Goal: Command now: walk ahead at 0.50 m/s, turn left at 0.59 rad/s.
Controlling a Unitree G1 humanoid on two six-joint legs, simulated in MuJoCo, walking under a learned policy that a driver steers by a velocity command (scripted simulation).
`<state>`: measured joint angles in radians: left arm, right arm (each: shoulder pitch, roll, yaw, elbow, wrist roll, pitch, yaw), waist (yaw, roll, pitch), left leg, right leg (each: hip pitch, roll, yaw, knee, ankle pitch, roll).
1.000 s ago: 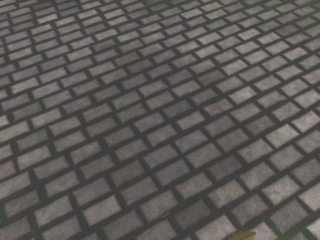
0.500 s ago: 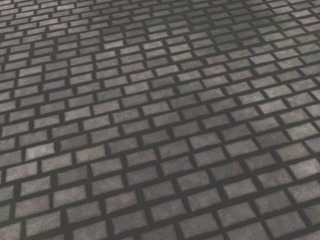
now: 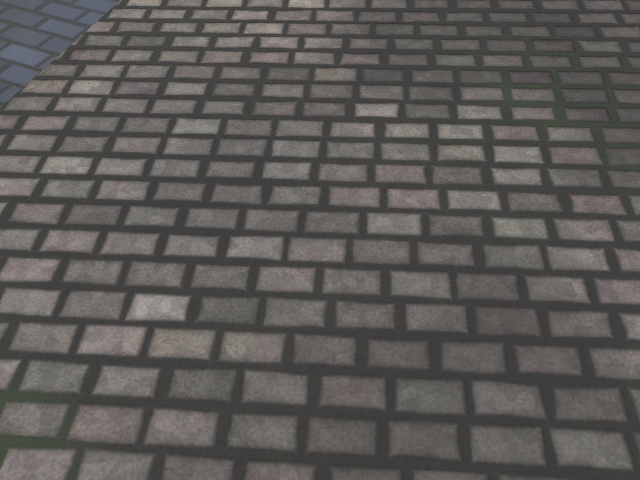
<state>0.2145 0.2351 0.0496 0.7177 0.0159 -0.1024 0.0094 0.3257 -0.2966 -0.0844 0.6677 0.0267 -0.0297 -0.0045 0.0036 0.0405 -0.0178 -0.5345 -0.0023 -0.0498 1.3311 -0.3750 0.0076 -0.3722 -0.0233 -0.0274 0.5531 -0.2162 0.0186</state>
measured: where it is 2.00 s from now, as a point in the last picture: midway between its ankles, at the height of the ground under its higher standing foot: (365, 271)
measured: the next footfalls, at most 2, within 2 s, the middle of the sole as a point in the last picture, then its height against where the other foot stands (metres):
left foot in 0.34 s outside the picture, level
right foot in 0.88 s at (352, 418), level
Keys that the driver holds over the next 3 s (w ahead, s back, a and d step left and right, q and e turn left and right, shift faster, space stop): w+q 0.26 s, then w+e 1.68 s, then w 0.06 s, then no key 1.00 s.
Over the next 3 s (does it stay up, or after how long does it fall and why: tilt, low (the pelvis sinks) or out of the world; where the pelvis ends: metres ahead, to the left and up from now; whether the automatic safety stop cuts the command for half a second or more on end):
stays up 1.21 -0.26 0.00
